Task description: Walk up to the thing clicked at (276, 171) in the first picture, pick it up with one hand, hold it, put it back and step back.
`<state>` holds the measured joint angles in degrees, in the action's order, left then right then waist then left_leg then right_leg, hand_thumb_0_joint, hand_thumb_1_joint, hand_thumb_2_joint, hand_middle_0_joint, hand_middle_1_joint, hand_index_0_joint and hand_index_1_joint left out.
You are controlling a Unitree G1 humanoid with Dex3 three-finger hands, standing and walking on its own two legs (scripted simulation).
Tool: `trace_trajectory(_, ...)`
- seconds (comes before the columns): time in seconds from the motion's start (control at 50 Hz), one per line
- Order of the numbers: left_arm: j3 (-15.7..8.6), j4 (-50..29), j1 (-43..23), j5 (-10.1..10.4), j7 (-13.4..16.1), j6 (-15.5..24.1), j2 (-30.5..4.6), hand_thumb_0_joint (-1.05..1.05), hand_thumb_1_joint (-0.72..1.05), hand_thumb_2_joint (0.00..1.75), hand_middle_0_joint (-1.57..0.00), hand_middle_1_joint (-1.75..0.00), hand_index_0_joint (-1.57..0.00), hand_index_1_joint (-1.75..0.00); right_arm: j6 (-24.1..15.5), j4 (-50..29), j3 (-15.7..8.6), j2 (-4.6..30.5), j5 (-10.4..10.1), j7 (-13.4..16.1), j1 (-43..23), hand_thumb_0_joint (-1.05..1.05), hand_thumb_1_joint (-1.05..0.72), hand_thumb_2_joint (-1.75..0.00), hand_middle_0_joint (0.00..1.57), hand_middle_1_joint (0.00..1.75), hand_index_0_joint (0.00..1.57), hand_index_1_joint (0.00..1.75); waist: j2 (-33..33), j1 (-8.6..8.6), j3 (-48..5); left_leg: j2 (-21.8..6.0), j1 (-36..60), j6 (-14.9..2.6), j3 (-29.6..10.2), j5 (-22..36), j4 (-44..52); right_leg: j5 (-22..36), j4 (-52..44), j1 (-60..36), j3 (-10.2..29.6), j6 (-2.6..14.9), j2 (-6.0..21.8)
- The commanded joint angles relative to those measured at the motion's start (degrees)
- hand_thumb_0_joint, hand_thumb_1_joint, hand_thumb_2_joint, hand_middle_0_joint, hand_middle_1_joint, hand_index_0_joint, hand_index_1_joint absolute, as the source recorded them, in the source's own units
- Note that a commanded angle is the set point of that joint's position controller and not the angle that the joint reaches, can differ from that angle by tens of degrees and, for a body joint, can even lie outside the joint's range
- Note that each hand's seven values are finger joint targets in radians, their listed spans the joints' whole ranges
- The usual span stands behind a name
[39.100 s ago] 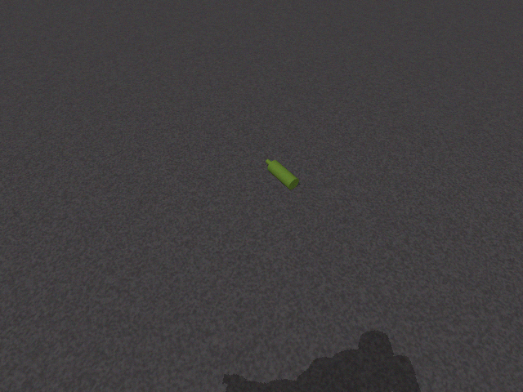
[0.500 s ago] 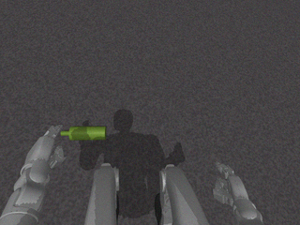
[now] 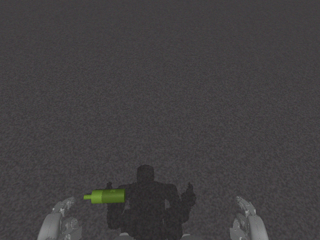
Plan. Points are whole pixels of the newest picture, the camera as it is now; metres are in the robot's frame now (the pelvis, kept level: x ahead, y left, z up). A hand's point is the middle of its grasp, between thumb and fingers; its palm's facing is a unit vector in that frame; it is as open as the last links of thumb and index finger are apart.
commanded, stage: home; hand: left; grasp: from above
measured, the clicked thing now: (104, 196) +0.46 +0.26 -0.67
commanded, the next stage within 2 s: none
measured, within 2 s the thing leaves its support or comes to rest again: neither
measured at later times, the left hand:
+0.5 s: hand (78, 239) +0.16 +0.17 -0.04, palm faces +0.05 -0.98 -0.20, open 7.4 cm
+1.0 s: hand out of the picture +0.16 +0.17 -0.04, palm faces +0.04 -0.98 -0.20, open 7.4 cm
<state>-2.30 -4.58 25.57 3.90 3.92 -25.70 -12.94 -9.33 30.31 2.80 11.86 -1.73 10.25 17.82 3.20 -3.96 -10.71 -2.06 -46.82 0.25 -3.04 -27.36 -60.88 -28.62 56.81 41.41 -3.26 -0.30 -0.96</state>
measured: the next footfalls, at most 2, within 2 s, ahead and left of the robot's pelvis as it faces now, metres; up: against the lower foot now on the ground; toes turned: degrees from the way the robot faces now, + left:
none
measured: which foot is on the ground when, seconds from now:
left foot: down 0.00-1.00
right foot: down 0.00-1.00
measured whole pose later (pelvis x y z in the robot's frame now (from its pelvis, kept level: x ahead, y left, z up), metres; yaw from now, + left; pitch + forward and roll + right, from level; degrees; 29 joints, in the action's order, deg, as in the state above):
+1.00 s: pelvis +0.00 -0.01 +0.01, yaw +1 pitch +9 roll -2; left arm -1.2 -6.3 28.7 2.9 1.1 -25.3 -13.1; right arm -14.0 30.9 1.9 12.7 -0.4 11.1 16.9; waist 2.5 -2.5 -9.2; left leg -1.8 -40.3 0.6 -2.8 -25.8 -56.6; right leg -27.6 53.4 35.2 -3.1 0.0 -0.7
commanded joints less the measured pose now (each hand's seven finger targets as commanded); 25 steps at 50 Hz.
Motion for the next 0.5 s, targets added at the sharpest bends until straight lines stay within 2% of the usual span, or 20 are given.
trace_trajectory(0.0,-3.3,-12.6,2.3,-0.5,-0.2,1.8,-5.5,0.00,0.90,0.90,-0.20,-0.30,-0.20,-0.30,-4.3,-9.6,-3.0,6.6,0.4,1.4,-3.2,0.00,-0.90,-0.90,0.20,0.30,0.20,0.30,-0.5,0.83,-5.4,1.9,12.7,-1.43,0.1,16.4,10.2,17.0,-11.1,-6.1,0.1,0.54,-1.2)
trace_trajectory(0.04,-2.8,-12.8,3.8,-0.7,-0.8,1.8,-4.9,0.00,0.90,0.90,-0.20,-0.30,-0.20,-0.30,-4.8,-9.6,-3.3,6.7,0.7,1.4,-3.0,0.00,-0.90,-0.90,0.20,0.30,0.20,0.30,-1.4,0.73,-4.7,1.9,13.5,-1.51,0.3,15.7,11.2,16.1,-11.9,-6.7,-0.1,0.49,-1.3)
trace_trajectory(0.1,-2.9,-13.3,3.1,-0.9,-1.7,2.0,-5.3,0.00,0.90,0.90,-0.20,-0.30,-0.20,-0.30,-5.5,-9.8,-3.6,7.1,1.1,1.4,-4.0,0.00,-0.90,-0.90,0.20,0.30,0.20,0.30,-1.3,0.90,-2.0,1.9,13.6,-1.39,0.5,13.2,12.4,13.1,-12.9,-6.0,-0.5,0.32,-1.2)
trace_trajectory(0.16,-2.6,-12.5,1.5,-1.1,-2.2,2.5,-5.4,0.00,0.90,0.90,-0.20,-0.30,-0.20,-0.30,-6.2,-9.7,-3.6,7.4,1.2,1.4,-4.1,0.00,-0.90,-0.90,0.20,0.30,0.20,0.30,-1.7,0.30,-0.4,2.0,13.6,-1.50,0.7,11.2,12.7,11.3,-13.5,-5.1,-0.4,0.11,-1.0)
trace_trajectory(0.22,-3.2,-12.5,1.2,-1.3,-2.6,2.8,-5.8,0.00,0.90,0.90,-0.20,-0.30,-0.20,-0.30,-6.8,-9.6,-3.8,7.7,1.3,1.2,-4.4,0.00,-0.90,-0.90,0.20,0.30,0.20,0.30,-0.9,0.85,-1.1,1.9,14.5,-1.36,0.7,11.9,12.6,12.0,-13.2,-5.5,-0.4,0.12,-0.9)
trace_trajectory(0.28,-2.9,-13.3,1.1,-1.3,-2.7,3.2,-5.6,0.00,0.90,0.90,-0.20,-0.30,-0.20,-0.30,-7.2,-9.1,-3.8,7.8,1.5,1.0,-4.4,0.00,-0.90,-0.90,0.20,0.30,0.20,0.30,0.6,0.94,-2.9,2.0,15.8,-1.10,0.6,13.2,12.7,13.2,-12.6,-6.6,-0.2,0.31,-0.9)
trace_trajectory(0.34,-2.7,-12.7,1.4,-1.5,-2.5,3.3,-5.6,0.00,0.90,0.90,-0.20,-0.30,-0.20,-0.30,-7.3,-9.1,-3.8,7.9,1.5,0.9,-4.8,0.00,-0.90,-0.90,0.20,0.30,0.20,0.30,0.8,1.24,-2.3,1.8,15.8,-0.94,0.3,13.0,13.1,12.9,-12.3,-6.2,-0.4,0.43,-1.0)
trace_trajectory(0.48,-2.6,-12.2,2.2,-1.3,-2.3,3.3,-5.7,0.00,0.90,0.90,-0.20,-0.30,-0.20,-0.30,-7.5,-8.8,-3.6,7.9,1.4,1.0,-4.9,0.00,-0.90,-0.90,0.20,0.30,0.20,0.30,-0.7,1.40,-3.2,2.0,15.4,-1.25,0.5,13.6,12.4,14.0,-12.6,-7.2,-0.1,0.23,-0.9)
